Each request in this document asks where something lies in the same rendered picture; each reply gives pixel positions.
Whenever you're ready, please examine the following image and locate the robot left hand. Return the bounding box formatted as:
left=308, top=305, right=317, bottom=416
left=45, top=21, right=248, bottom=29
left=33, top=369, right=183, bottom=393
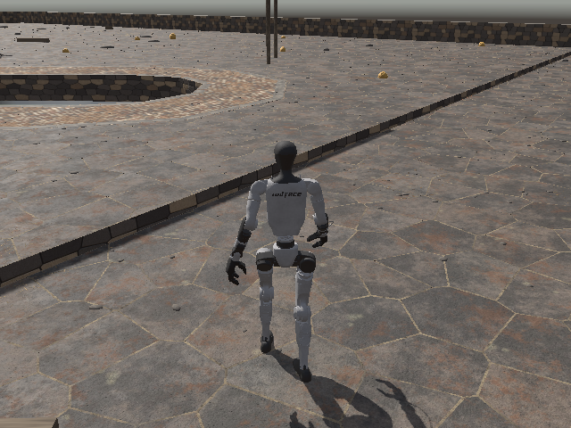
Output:
left=226, top=258, right=246, bottom=285

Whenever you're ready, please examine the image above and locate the left robot forearm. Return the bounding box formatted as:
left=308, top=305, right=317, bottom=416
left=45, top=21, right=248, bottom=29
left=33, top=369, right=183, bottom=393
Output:
left=229, top=217, right=252, bottom=261

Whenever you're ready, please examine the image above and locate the left robot upper arm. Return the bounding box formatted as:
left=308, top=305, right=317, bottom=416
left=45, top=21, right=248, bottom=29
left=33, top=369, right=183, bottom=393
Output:
left=244, top=179, right=268, bottom=231

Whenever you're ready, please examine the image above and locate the right robot shin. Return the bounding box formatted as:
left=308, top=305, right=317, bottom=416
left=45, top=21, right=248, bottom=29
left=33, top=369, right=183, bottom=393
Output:
left=295, top=306, right=311, bottom=370

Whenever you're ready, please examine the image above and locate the right robot upper arm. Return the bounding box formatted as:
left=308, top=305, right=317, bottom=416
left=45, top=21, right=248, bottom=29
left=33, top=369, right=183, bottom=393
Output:
left=303, top=178, right=327, bottom=226

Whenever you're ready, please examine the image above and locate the humanoid robot torso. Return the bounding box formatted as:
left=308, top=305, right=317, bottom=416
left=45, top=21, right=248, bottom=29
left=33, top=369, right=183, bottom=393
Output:
left=265, top=175, right=307, bottom=268

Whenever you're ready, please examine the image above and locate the robot right hand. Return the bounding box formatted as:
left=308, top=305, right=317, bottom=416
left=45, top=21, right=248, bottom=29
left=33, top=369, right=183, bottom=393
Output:
left=307, top=231, right=327, bottom=248

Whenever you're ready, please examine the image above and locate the right robot forearm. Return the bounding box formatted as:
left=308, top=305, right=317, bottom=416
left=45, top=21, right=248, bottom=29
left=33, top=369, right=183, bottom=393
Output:
left=317, top=212, right=328, bottom=237

